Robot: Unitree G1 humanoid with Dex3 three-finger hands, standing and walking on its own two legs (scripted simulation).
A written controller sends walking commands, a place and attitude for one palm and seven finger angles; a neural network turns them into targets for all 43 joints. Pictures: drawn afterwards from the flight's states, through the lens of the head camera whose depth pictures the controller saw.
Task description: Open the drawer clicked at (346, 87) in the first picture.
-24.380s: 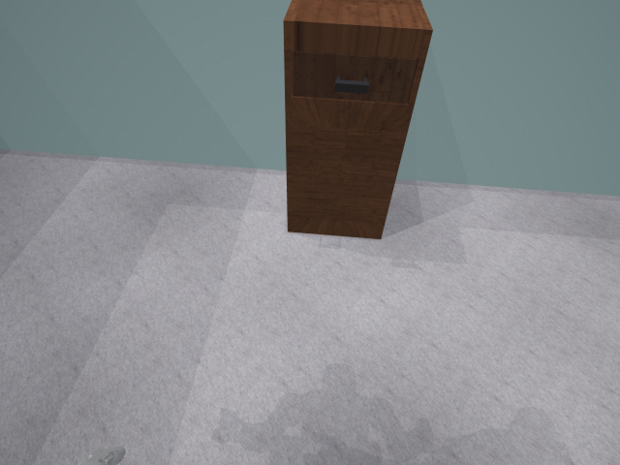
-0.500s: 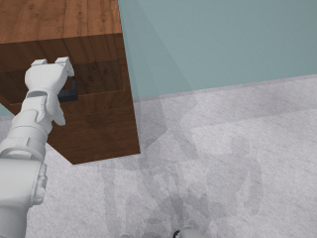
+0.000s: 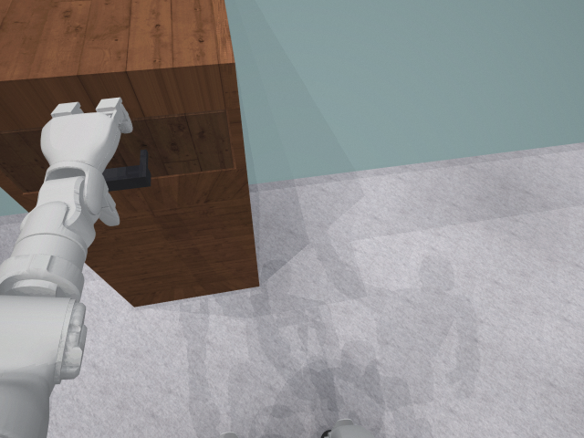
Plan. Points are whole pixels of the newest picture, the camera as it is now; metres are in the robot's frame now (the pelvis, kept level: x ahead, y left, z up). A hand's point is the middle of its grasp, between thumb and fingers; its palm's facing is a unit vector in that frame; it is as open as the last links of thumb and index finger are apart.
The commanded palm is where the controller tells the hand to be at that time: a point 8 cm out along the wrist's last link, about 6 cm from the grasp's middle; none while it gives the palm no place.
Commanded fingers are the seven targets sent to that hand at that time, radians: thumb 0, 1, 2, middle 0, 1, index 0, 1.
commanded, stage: re-aim the fingers above the handle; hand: left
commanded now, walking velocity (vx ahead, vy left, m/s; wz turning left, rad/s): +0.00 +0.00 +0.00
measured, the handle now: (117, 168) +0.54 +0.26 -0.01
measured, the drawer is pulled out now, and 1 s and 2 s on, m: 0.00 0.00 0.00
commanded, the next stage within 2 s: lower the fingers behind the handle in 0.98 s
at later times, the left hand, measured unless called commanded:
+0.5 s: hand (87, 169) +0.49 +0.27 +0.06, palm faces -0.01 +0.04 -1.00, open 13.8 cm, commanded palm +0.47 +0.26 +0.10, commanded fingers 0.00 -0.50 0.30 -0.30 -1.20 -0.30 -1.20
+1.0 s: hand (103, 165) +0.50 +0.25 +0.05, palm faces -0.04 +0.03 -1.00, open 13.7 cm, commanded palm +0.48 +0.26 +0.10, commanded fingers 0.00 -0.50 0.30 -0.30 -1.20 -0.30 -1.20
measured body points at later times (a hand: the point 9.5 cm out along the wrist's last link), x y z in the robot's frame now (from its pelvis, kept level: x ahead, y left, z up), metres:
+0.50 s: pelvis -0.01 -0.01 +0.00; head +0.10 -0.01 +0.44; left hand +0.48 +0.26 +0.11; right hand +0.01 -0.29 -0.13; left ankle -0.02 +0.10 -0.71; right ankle +0.01 -0.14 -0.71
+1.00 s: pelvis -0.01 -0.01 +0.00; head +0.10 -0.02 +0.43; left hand +0.49 +0.25 +0.11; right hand +0.00 -0.29 -0.13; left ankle -0.02 +0.10 -0.71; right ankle +0.01 -0.14 -0.71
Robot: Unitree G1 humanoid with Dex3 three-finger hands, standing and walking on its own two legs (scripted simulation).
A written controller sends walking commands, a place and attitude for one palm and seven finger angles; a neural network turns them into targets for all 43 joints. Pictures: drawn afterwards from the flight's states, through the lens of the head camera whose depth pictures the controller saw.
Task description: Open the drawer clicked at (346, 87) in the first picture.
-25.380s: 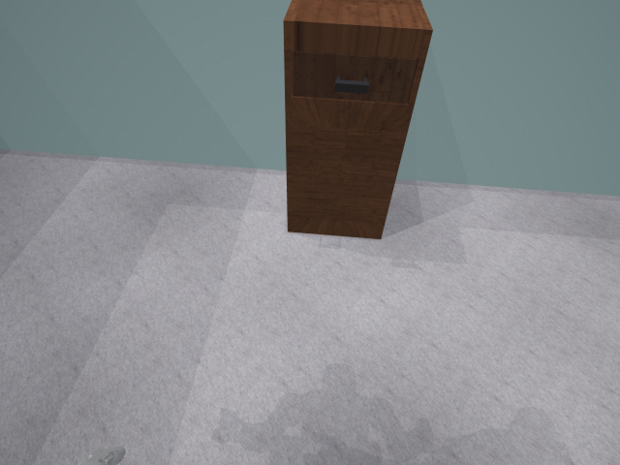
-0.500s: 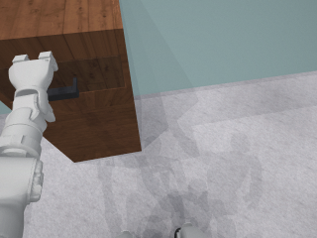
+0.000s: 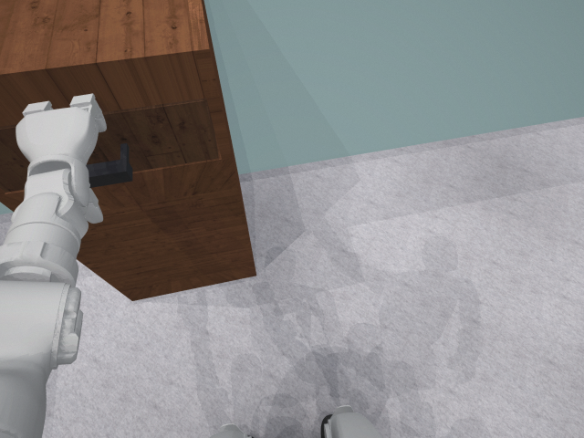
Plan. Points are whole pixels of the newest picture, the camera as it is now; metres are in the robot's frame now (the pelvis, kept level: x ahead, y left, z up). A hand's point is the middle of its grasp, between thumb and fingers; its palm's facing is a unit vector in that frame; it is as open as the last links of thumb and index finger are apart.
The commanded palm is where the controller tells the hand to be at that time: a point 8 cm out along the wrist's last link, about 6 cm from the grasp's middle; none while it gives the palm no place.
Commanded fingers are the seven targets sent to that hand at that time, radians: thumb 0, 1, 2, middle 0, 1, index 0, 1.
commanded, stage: lower the fingers behind the handle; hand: left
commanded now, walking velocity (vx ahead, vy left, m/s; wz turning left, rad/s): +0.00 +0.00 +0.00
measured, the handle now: (97, 164) +0.55 +0.28 -0.01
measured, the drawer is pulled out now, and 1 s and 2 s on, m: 0.00 0.00 0.00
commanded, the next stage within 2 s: lift the fingers back up to retry in 1.68 s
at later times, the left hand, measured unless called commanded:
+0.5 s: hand (87, 184) +0.49 +0.27 +0.01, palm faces -0.03 +0.01 -1.00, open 13.8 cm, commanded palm +0.48 +0.27 +0.07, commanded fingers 0.00 -0.50 0.30 -0.30 -1.20 -0.30 -1.20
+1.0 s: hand (89, 190) +0.49 +0.28 +0.00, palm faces -0.02 +0.02 -1.00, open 13.8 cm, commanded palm +0.47 +0.27 +0.03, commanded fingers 0.00 -0.50 0.30 -0.30 -1.20 -0.30 -1.20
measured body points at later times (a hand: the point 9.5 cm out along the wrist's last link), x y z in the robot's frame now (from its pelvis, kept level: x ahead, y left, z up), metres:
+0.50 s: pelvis +0.00 +0.01 -0.01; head +0.13 +0.01 +0.42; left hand +0.49 +0.27 +0.06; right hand +0.00 -0.27 -0.14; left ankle -0.02 +0.11 -0.70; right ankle +0.01 -0.13 -0.70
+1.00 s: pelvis +0.00 +0.00 -0.02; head +0.12 +0.01 +0.41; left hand +0.48 +0.27 +0.05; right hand +0.00 -0.28 -0.15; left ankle -0.02 +0.11 -0.70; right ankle +0.01 -0.13 -0.70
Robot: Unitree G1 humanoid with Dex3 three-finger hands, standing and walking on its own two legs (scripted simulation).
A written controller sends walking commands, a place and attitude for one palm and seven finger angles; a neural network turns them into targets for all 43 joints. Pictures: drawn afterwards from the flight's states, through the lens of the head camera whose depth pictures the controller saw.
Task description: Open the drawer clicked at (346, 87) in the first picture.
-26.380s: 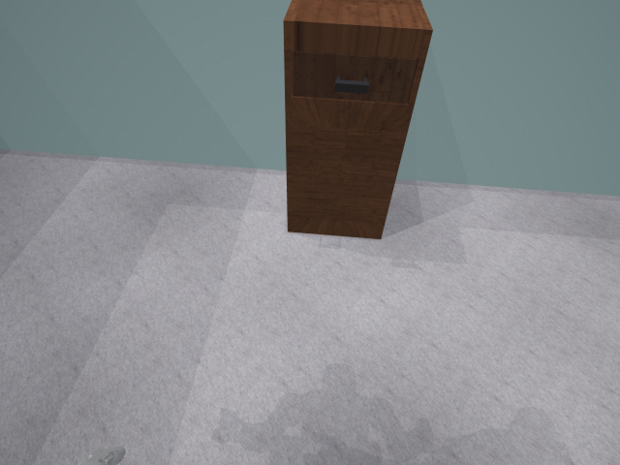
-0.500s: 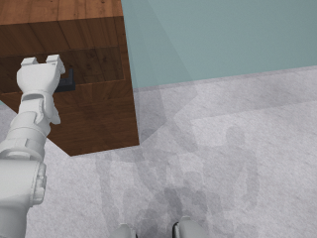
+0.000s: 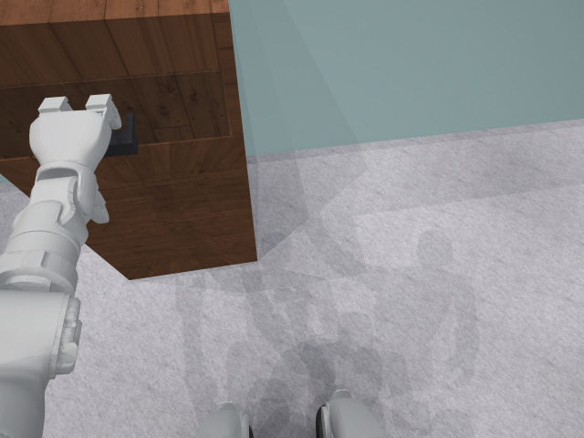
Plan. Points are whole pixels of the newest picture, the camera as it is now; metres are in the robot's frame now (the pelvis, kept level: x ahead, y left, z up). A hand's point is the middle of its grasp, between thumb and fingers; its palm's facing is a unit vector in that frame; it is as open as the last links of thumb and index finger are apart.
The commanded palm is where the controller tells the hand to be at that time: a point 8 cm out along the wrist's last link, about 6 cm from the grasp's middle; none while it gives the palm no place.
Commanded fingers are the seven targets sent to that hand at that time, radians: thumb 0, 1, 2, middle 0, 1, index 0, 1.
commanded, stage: lower the fingers behind the handle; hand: left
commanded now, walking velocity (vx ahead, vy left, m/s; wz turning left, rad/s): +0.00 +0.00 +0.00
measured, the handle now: (100, 133) +0.56 +0.27 +0.01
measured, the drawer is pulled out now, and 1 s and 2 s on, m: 0.00 0.00 0.00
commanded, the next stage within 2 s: lift the fingers back up to retry in 0.68 s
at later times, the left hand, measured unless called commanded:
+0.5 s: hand (92, 165) +0.49 +0.26 +0.02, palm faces -0.03 +0.04 -1.00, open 13.8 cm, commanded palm +0.48 +0.26 +0.04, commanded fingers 0.00 -0.50 0.30 -0.30 -1.20 -0.30 -1.20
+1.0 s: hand (91, 163) +0.49 +0.26 +0.03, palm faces -0.07 +0.01 -1.00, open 13.8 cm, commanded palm +0.48 +0.26 +0.07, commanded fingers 0.00 -0.50 0.30 -0.30 -1.20 -0.30 -1.20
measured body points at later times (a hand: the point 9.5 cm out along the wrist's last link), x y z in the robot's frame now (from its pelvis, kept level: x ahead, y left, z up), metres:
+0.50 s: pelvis -0.03 +0.00 -0.02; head +0.11 +0.00 +0.41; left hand +0.49 +0.26 +0.07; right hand -0.03 -0.28 -0.14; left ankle -0.01 +0.11 -0.68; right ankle +0.02 -0.14 -0.68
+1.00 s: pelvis -0.03 +0.00 -0.01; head +0.11 +0.00 +0.42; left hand +0.49 +0.26 +0.08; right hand -0.04 -0.27 -0.13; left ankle -0.01 +0.11 -0.68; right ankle +0.02 -0.14 -0.68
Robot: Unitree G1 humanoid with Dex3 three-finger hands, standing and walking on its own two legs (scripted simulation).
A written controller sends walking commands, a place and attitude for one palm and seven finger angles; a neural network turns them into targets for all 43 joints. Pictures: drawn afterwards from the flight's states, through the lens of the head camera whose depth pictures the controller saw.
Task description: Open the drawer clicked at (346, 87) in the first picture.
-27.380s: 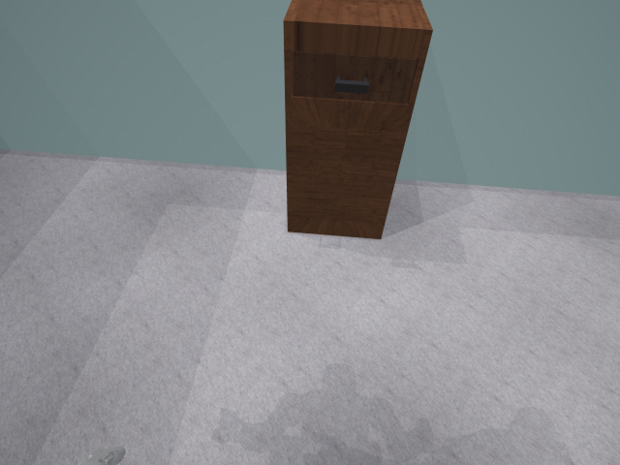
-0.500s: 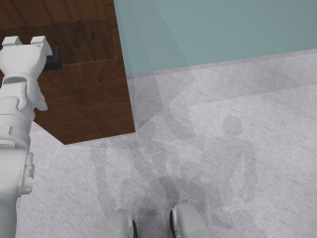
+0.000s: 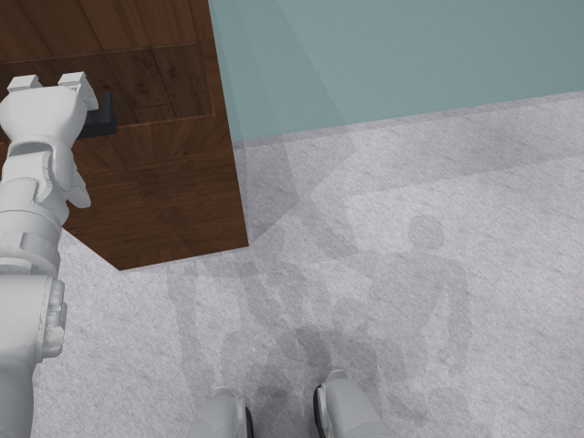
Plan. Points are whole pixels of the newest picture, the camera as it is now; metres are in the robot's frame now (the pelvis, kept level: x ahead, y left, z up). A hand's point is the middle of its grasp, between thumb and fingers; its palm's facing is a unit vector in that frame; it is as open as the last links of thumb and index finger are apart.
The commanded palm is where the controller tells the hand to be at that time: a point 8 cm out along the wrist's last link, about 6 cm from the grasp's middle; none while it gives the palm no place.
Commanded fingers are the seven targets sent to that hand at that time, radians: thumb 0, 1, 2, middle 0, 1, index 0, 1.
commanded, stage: lift the fingers back up to retry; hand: left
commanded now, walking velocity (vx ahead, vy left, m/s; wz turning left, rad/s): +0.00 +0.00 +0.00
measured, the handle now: (77, 114) +0.58 +0.27 +0.03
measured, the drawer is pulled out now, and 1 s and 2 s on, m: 0.00 0.00 0.00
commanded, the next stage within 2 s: re-aim the fingers above the handle in 0.56 s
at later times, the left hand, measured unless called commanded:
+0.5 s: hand (49, 111) +0.53 +0.26 +0.09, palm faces -0.07 -0.01 -1.00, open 13.8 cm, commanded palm +0.51 +0.26 +0.13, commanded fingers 0.00 -0.50 0.30 -0.30 -1.20 -0.30 -1.20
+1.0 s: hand (48, 118) +0.52 +0.27 +0.08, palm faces -0.08 -0.01 -1.00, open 13.8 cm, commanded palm +0.51 +0.26 +0.14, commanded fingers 0.00 -0.50 0.30 -0.30 -1.20 -0.30 -1.20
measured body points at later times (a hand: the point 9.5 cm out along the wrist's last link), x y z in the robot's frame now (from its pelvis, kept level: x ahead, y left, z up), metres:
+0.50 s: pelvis +0.05 +0.00 +0.04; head +0.15 +0.00 +0.48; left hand +0.53 +0.26 +0.14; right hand +0.06 -0.28 -0.09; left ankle +0.02 +0.11 -0.67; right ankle +0.04 -0.14 -0.67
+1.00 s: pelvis +0.05 +0.00 +0.04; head +0.15 +0.00 +0.48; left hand +0.52 +0.26 +0.14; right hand +0.06 -0.29 -0.09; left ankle +0.02 +0.11 -0.67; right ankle +0.05 -0.14 -0.67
